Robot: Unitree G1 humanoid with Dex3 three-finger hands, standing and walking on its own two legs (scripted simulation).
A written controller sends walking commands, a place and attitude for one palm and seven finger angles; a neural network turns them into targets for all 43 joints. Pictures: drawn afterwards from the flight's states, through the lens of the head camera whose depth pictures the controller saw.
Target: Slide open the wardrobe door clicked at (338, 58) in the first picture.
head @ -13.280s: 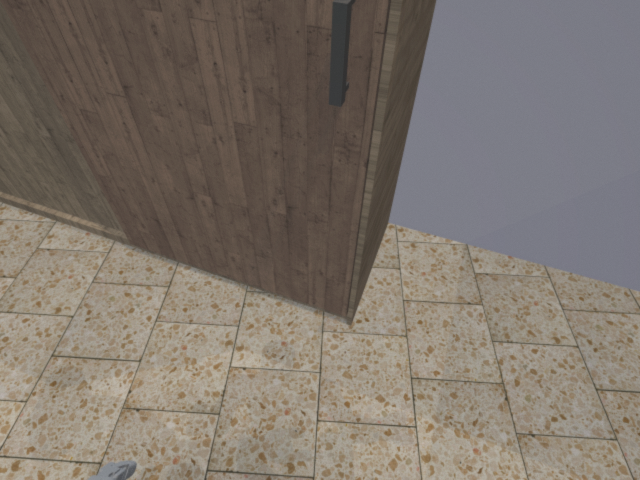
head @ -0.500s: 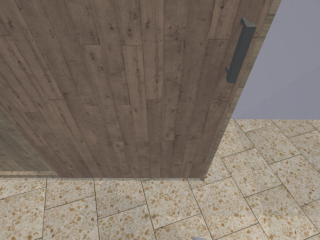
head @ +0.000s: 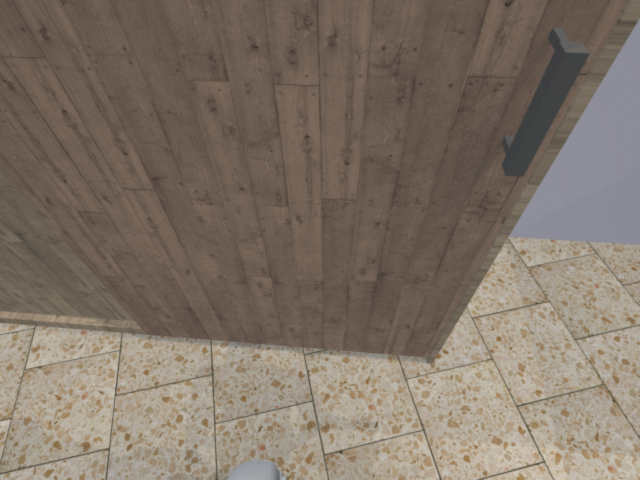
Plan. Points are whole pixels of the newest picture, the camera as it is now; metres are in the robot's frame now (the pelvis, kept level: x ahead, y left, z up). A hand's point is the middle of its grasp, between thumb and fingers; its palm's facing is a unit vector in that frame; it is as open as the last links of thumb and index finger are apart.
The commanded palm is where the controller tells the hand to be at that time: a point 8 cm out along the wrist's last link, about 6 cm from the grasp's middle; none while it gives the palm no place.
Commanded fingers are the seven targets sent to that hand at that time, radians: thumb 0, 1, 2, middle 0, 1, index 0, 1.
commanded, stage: come to a stop and stand still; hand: right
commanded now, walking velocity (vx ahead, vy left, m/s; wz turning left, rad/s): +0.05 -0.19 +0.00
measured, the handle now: (534, 107) +0.53 -0.22 +0.19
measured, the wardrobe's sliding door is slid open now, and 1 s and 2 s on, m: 0.00 0.00 0.00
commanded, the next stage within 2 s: look again from close up in 1.40 s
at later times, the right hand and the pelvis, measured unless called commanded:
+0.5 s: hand out of the picture -0.06 -0.16 -0.15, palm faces +0.13 +0.95 -0.30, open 7.3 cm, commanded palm none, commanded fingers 0.00 -0.90 -0.90 0.20 0.30 0.20 0.30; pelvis -0.04 +0.03 +0.01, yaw -2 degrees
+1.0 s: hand out of the picture +0.02 -0.21 -0.17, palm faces +0.02 +0.98 -0.19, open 7.3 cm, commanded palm none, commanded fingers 0.00 -0.90 -0.90 0.20 0.30 0.20 0.30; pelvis -0.02 -0.02 +0.00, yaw -1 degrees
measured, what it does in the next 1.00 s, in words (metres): steps on the spot: left foot, then right foot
